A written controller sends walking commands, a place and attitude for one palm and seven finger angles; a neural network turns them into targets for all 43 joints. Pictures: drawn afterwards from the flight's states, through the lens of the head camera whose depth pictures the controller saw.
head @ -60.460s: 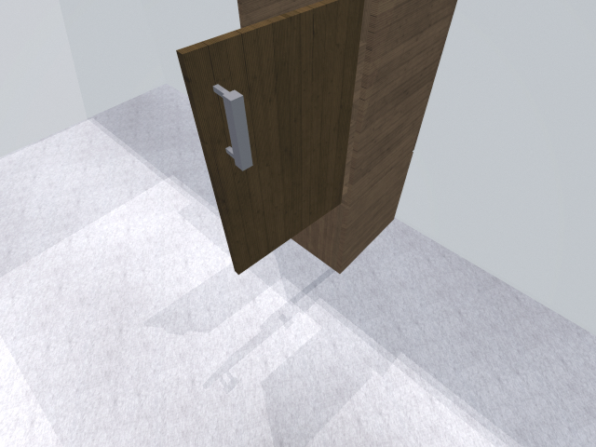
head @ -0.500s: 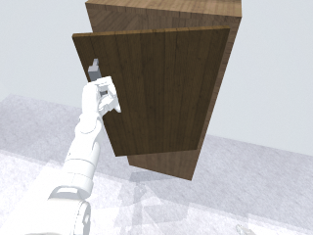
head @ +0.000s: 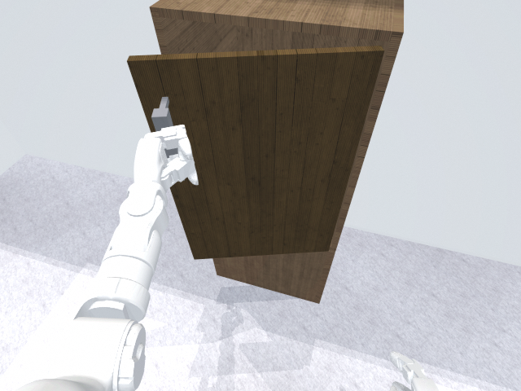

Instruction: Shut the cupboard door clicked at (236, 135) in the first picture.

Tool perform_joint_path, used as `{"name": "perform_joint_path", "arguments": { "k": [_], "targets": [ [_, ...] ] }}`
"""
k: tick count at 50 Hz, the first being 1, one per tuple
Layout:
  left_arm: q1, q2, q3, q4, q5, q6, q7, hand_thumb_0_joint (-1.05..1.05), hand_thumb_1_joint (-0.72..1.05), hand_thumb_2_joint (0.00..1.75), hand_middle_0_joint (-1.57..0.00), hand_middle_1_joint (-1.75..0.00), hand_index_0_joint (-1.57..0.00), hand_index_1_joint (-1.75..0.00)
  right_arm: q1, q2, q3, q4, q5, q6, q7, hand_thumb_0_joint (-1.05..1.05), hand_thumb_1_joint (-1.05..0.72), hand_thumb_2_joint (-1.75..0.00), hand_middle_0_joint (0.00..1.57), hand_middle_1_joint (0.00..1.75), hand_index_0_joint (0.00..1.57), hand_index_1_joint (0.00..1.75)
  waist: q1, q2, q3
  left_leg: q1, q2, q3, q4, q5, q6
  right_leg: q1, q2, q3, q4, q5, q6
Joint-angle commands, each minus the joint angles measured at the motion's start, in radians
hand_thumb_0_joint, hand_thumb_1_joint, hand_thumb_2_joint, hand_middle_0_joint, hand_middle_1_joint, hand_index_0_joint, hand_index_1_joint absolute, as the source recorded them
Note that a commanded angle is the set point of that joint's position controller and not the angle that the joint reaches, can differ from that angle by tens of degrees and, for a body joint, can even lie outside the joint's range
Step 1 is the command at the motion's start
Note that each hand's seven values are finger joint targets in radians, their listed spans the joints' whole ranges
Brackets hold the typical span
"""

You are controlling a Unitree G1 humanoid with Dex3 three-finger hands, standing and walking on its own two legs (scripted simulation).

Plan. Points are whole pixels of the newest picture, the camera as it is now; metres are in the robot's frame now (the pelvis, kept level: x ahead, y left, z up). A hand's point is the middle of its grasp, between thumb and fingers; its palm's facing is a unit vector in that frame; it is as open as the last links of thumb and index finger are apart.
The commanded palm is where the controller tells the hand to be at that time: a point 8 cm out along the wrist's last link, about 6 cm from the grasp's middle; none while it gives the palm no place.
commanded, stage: push the door shut along its arc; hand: left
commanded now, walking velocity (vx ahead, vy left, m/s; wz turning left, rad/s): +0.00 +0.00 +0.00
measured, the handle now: (172, 140) +0.50 +0.17 +0.12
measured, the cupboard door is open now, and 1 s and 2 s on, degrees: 20 8 0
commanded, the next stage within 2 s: pull the fist back off the door in 1.60 s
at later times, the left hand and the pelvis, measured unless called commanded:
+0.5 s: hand (208, 136) +0.49 +0.10 +0.14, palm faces -0.10 -0.99 -0.01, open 3.1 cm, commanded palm +0.48 +0.16 +0.13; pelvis +0.00 +0.02 -0.01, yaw +0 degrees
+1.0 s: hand (221, 115) +0.55 +0.08 +0.14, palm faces -0.21 -0.98 +0.00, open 3.1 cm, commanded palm +0.55 +0.14 +0.13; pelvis +0.01 +0.01 -0.02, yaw -1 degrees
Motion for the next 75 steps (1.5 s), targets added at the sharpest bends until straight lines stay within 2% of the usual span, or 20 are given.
{"name": "perform_joint_path", "arguments": {
  "k": [1, 7, 10, 15, 17, 20, 22, 29, 34, 38, 49, 50, 55, 57, 59, 60, 63, 66, 68, 75],
  "targets": [
    [-0.575, 0.160, 0.020, -0.127, -0.010, -0.095, -0.047, 0.00, 0.90, 0.90, -1.30, -1.50, -1.30, -1.50, 0.013, -0.122, -0.048, -0.097, 0.006, -0.038, -0.011, 0.00, -0.90, -0.90, 0.20, 0.30, 0.20, 0.30, -0.034, -0.062, -0.271, 0.105, -0.023, -0.017, -0.036, 0.139, 0.029, 0.062, -0.019, 0.054, -0.088, 0.268, 0.031],
    [-0.684, 0.236, 0.062, -0.012, -0.014, -0.162, -0.099, 0.00, 0.90, 0.90, -1.30, -1.50, -1.30, -1.50, 0.068, -0.140, -0.054, -0.072, 0.003, -0.047, -0.007, 0.00, -0.90, -0.90, 0.20, 0.30, 0.20, 0.30, -0.047, -0.051, -0.324, 0.091, -0.024, -0.029, -0.015, 0.154, 0.029, 0.048, -0.016, 0.051, -0.056, 0.282, 0.027],
    [-0.741, 0.182, 0.010, 0.036, -0.016, -0.181, -0.123, 0.00, 0.90, 0.90, -1.30, -1.50, -1.30, -1.50, 0.085, -0.143, -0.057, -0.062, 0.005, -0.056, -0.001, 0.00, -0.90, -0.90, 0.20, 0.30, 0.20, 0.30, -0.072, -0.025, -0.319, 0.101, -0.021, -0.037, -0.008, 0.152, 0.025, -0.009, -0.009, 0.041, -0.046, 0.266, 0.022],
    [-0.863, 0.202, 0.016, 0.137, -0.017, -0.193, -0.132, 0.00, 0.90, 0.90, -1.30, -1.50, -1.30, -1.50, 0.147, -0.165, -0.063, -0.026, -0.003, -0.067, 0.002, 0.00, -0.90, -0.90, 0.20, 0.30, 0.20, 0.30, -0.112, -0.035, -0.330, 0.092, -0.013, -0.062, 0.000, 0.129, 0.021, -0.079, -0.003, 0.034, -0.034, 0.210, 0.023],
    [-0.855, 0.242, 0.059, 0.163, -0.012, -0.206, -0.130, 0.00, 0.90, 0.90, -1.30, -1.50, -1.30, -1.50, 0.178, -0.175, -0.071, -0.014, -0.011, -0.070, 0.006, 0.00, -0.90, -0.90, 0.20, 0.30, 0.20, 0.30, -0.099, -0.033, -0.383, 0.115, -0.010, -0.070, 0.009, 0.177, 0.018, -0.074, 0.001, 0.027, -0.016, 0.232, 0.019],
    [-0.901, 0.252, 0.060, 0.207, -0.005, -0.217, -0.142, 0.00, 0.90, 0.90, -1.30, -1.50, -1.30, -1.50, 0.203, -0.179, -0.072, -0.005, -0.017, -0.071, 0.013, 0.00, -0.90, -0.90, 0.20, 0.30, 0.20, 0.30, -0.119, -0.030, -0.377, 0.092, -0.007, -0.068, 0.020, 0.176, 0.018, -0.099, 0.004, 0.030, -0.008, 0.234, 0.022],
    [-0.882, 0.319, 0.109, 0.265, 0.009, -0.220, -0.144, 0.00, 0.90, 0.90, -1.30, -1.50, -1.30, -1.50, 0.230, -0.193, -0.075, 0.001, -0.021, -0.063, 0.012, 0.00, -0.90, -0.90, 0.20, 0.30, 0.20, 0.30, -0.116, -0.045, -0.363, 0.057, -0.007, -0.070, 0.021, 0.166, 0.019, -0.100, 0.004, 0.029, -0.006, 0.218, 0.021],
    [-0.948, 0.350, 0.122, 0.285, 0.032, -0.244, -0.165, 0.00, 0.90, 0.90, -1.30, -1.50, -1.30, -1.50, 0.280, -0.201, -0.083, -0.001, -0.032, -0.053, 0.026, 0.00, -0.90, -0.90, 0.20, 0.30, 0.20, 0.30, -0.132, 0.017, -0.423, 0.077, 0.001, -0.075, 0.053, 0.230, 0.012, -0.141, 0.011, 0.028, 0.023, 0.255, 0.018],
    [-0.985, 0.411, 0.159, 0.331, 0.036, -0.230, -0.186, 0.00, 0.90, 0.90, -1.30, -1.50, -1.30, -1.50, 0.312, -0.214, -0.084, 0.003, -0.036, -0.039, 0.024, 0.00, -0.90, -0.90, 0.20, 0.30, 0.20, 0.30, -0.152, -0.020, -0.419, 0.030, -0.001, -0.068, 0.067, 0.221, 0.021, -0.131, 0.013, 0.037, 0.021, 0.277, 0.024],
    [-1.046, 0.404, 0.142, 0.328, 0.042, -0.228, -0.200, 0.00, 0.90, 0.90, -1.30, -1.50, -1.30, -1.50, 0.334, -0.216, -0.085, 0.006, -0.039, -0.033, 0.025, 0.00, -0.90, -0.90, 0.20, 0.30, 0.20, 0.30, -0.173, 0.024, -0.443, 0.051, 0.000, -0.074, 0.082, 0.248, 0.019, -0.161, 0.015, 0.035, 0.031, 0.290, 0.023],
    [-1.113, 0.530, 0.196, 0.407, 0.055, -0.202, -0.270, 0.00, 0.90, 0.90, -1.30, -1.50, -1.30, -1.50, 0.380, -0.230, -0.082, 0.006, -0.042, -0.009, 0.018, 0.00, -0.90, -0.90, 0.20, 0.30, 0.20, 0.30, -0.205, 0.019, -0.480, -0.027, -0.007, -0.064, 0.126, 0.273, 0.030, -0.132, 0.014, 0.053, 0.044, 0.373, 0.032],
    [-1.138, 0.488, 0.157, 0.395, 0.053, -0.199, -0.281, 0.00, 0.90, 0.90, -1.30, -1.50, -1.30, -1.50, 0.379, -0.228, -0.081, 0.004, -0.044, -0.009, 0.019, 0.00, -0.90, -0.90, 0.20, 0.30, 0.20, 0.30, -0.215, 0.040, -0.490, -0.015, -0.010, -0.066, 0.128, 0.279, 0.030, -0.144, 0.015, 0.052, 0.047, 0.377, 0.031],
    [-1.193, 0.518, 0.168, 0.415, 0.048, -0.181, -0.309, 0.00, 0.90, 0.90, -1.30, -1.50, -1.30, -1.50, 0.395, -0.235, -0.082, 0.017, -0.046, -0.003, 0.011, 0.00, -0.90, -0.90, 0.20, 0.30, 0.20, 0.30, -0.232, 0.053, -0.501, -0.010, -0.008, -0.074, 0.147, 0.294, 0.031, -0.171, 0.017, 0.049, 0.050, 0.380, 0.031],
    [-1.222, 0.460, 0.120, 0.429, 0.045, -0.175, -0.316, 0.00, 0.90, 0.90, -1.30, -1.50, -1.30, -1.50, 0.400, -0.233, -0.080, 0.022, -0.047, -0.003, 0.010, 0.00, -0.90, -0.90, 0.20, 0.30, 0.20, 0.30, -0.252, 0.084, -0.481, 0.011, -0.007, -0.080, 0.154, 0.300, 0.030, -0.219, 0.019, 0.040, 0.052, 0.358, 0.028],
    [-1.250, 0.496, 0.135, 0.467, 0.054, -0.166, -0.314, 0.00, 0.90, 0.90, -1.30, -1.50, -1.30, -1.50, 0.406, -0.242, -0.079, 0.036, -0.049, -0.003, 0.007, 0.00, -0.90, -0.90, 0.20, 0.30, 0.20, 0.30, -0.267, 0.065, -0.459, -0.015, -0.003, -0.087, 0.163, 0.269, 0.030, -0.253, 0.019, 0.041, 0.048, 0.322, 0.031],
    [-1.269, 0.469, 0.115, 0.483, 0.053, -0.158, -0.316, 0.00, 0.90, 0.90, -1.30, -1.50, -1.30, -1.50, 0.407, -0.241, -0.078, 0.040, -0.050, -0.004, 0.007, 0.00, -0.90, -0.90, 0.20, 0.30, 0.20, 0.30, -0.282, 0.059, -0.439, -0.026, -0.003, -0.087, 0.165, 0.255, 0.032, -0.270, 0.019, 0.040, 0.047, 0.310, 0.033],
    [-1.329, 0.491, 0.124, 0.475, 0.059, -0.160, -0.318, 0.00, 0.90, 0.90, -1.30, -1.50, -1.30, -1.50, 0.423, -0.249, -0.079, 0.048, -0.059, -0.006, 0.005, 0.00, -0.90, -0.90, 0.20, 0.30, 0.20, 0.30, -0.293, 0.088, -0.491, 0.002, -0.001, -0.100, 0.182, 0.297, 0.031, -0.292, 0.019, 0.035, 0.065, 0.319, 0.030],
    [-1.353, 0.442, 0.091, 0.488, 0.063, -0.153, -0.327, 0.00, 0.90, 0.90, -1.30, -1.50, -1.30, -1.50, 0.429, -0.248, -0.083, 0.057, -0.065, -0.006, 0.009, 0.00, -0.90, -0.90, 0.20, 0.30, 0.20, 0.30, -0.304, 0.115, -0.516, 0.037, 0.001, -0.111, 0.203, 0.326, 0.028, -0.344, 0.023, 0.025, 0.077, 0.310, 0.027],
    [-1.379, 0.481, 0.116, 0.491, 0.066, -0.150, -0.331, 0.00, 0.90, 0.90, -1.30, -1.50, -1.30, -1.50, 0.446, -0.254, -0.081, 0.062, -0.071, -0.004, 0.008, 0.00, -0.90, -0.90, 0.20, 0.30, 0.20, 0.30, -0.305, 0.117, -0.551, 0.040, 0.001, -0.118, 0.212, 0.358, 0.028, -0.334, 0.026, 0.022, 0.091, 0.332, 0.025],
    [-1.441, 0.437, 0.078, 0.536, 0.075, -0.124, -0.331, 0.00, 0.90, 0.90, -1.30, -1.50, -1.30, -1.50, 0.466, -0.255, -0.080, 0.087, -0.073, -0.001, 0.004, 0.00, -0.90, -0.90, 0.20, 0.30, 0.20, 0.30, -0.350, 0.114, -0.472, -0.004, 0.011, -0.124, 0.224, 0.276, 0.032, -0.430, 0.031, 0.007, 0.085, 0.240, 0.028]
  ]
}}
